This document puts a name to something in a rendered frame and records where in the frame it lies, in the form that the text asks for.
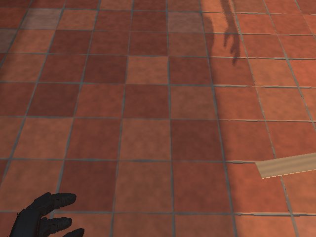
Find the left robot hand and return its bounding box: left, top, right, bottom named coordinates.
left=7, top=192, right=85, bottom=237

